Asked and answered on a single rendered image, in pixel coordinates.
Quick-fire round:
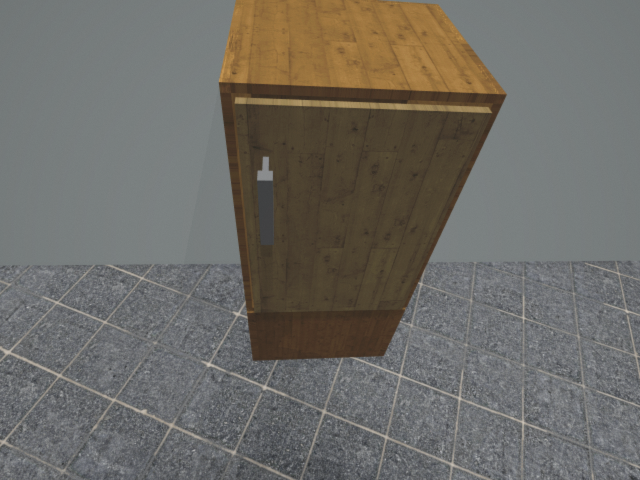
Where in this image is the handle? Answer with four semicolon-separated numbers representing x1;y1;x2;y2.
257;157;274;245

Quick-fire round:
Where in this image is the cupboard door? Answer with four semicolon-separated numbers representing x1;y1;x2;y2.
235;97;492;313

